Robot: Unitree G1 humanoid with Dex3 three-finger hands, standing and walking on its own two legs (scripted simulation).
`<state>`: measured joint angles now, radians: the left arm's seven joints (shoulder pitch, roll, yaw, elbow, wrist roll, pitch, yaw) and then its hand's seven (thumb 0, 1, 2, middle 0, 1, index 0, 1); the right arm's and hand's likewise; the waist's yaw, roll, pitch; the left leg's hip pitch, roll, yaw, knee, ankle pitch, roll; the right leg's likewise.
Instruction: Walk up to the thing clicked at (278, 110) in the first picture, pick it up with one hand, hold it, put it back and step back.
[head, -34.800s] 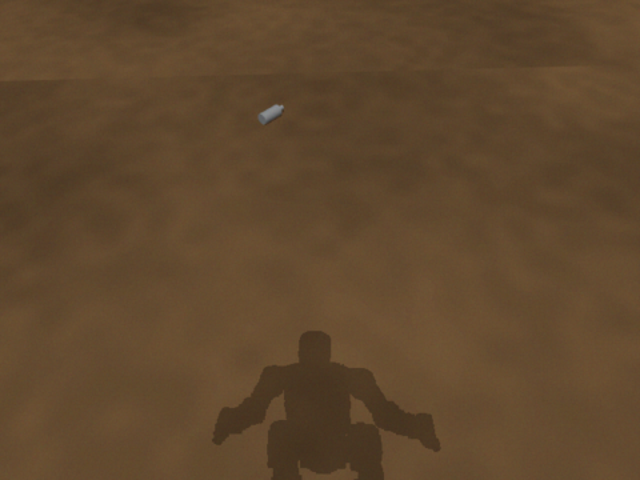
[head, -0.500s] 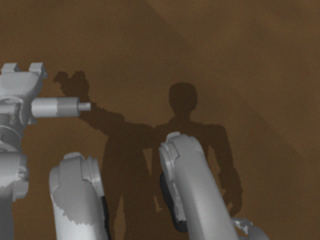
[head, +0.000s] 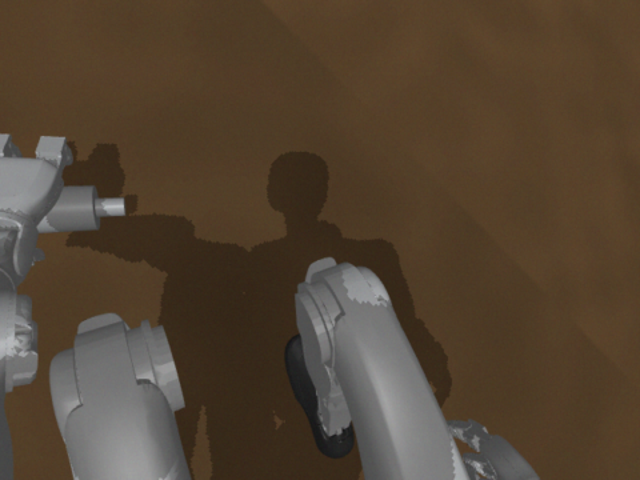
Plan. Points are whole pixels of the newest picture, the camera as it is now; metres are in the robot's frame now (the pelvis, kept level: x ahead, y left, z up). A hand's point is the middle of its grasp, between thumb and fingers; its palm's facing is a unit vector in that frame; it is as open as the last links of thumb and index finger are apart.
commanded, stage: rest palm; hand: left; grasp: from above
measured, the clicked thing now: (59, 209) +0.48 +0.23 -0.28
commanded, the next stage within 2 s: close in 0.40 s
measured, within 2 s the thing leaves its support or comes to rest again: neither
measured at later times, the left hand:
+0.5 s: hand (34, 221) +0.46 +0.25 -0.25, palm faces -0.49 -0.04 -0.87, open 13.8 cm
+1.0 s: hand (42, 217) +0.47 +0.25 -0.26, palm faces -0.49 -0.05 -0.87, open 11.5 cm
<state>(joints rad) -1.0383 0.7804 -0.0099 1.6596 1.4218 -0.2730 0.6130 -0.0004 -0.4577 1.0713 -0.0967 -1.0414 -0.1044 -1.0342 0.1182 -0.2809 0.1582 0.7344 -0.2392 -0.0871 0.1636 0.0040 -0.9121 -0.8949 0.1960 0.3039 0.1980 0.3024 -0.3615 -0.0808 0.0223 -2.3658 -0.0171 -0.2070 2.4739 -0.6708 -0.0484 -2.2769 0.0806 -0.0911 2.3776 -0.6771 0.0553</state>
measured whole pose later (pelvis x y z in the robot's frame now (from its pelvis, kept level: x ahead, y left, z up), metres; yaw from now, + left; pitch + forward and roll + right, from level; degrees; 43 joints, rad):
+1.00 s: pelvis +0.00 +0.01 -0.01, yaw -3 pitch +29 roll -12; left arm -1.04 0.87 0.04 1.71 1.32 -0.22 0.62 0.00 -0.14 0.85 -0.33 -0.89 -0.35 -0.86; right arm 0.09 -0.31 0.24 0.69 -0.26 -0.21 0.25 0.00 -0.91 -0.90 0.20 0.30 0.20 0.30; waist -0.40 -0.11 0.14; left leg -2.34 0.00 -0.26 2.54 -0.72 -0.04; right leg -2.25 0.11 -0.13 2.39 -0.69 0.07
